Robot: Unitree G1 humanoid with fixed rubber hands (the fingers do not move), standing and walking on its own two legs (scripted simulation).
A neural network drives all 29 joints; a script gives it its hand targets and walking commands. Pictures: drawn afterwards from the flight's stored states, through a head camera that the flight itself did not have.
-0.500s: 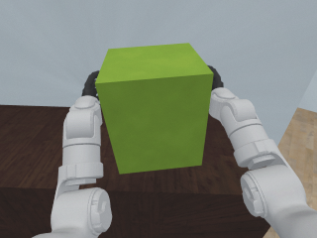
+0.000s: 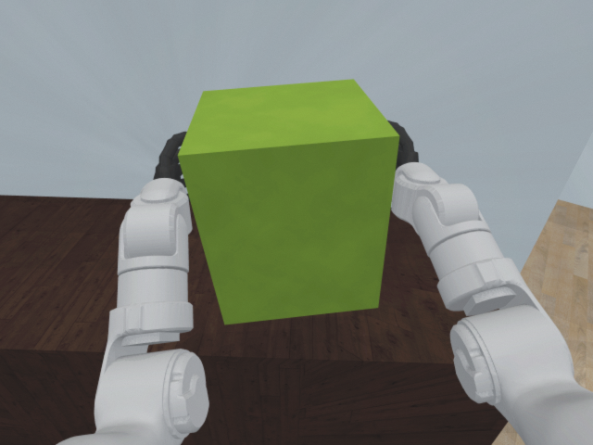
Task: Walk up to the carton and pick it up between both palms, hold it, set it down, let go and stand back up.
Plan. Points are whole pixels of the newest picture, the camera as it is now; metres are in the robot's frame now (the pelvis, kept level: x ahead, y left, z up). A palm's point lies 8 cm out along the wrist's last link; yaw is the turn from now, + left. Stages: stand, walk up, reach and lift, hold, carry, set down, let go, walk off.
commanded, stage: hold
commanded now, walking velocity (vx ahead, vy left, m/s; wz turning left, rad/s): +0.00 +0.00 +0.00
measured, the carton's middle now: (290, 199) +0.38 +0.00 +0.22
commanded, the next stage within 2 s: none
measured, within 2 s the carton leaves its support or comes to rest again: neither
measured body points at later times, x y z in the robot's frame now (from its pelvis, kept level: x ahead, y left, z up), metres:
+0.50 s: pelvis +0.00 +0.00 +0.00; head -0.08 +0.02 +0.44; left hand +0.38 +0.16 +0.25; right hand +0.38 -0.15 +0.25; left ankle +0.02 +0.12 -0.75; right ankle +0.01 -0.12 -0.75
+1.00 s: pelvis +0.00 +0.00 +0.00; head -0.07 +0.03 +0.44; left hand +0.38 +0.16 +0.24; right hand +0.39 -0.15 +0.26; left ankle +0.02 +0.12 -0.75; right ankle +0.01 -0.12 -0.75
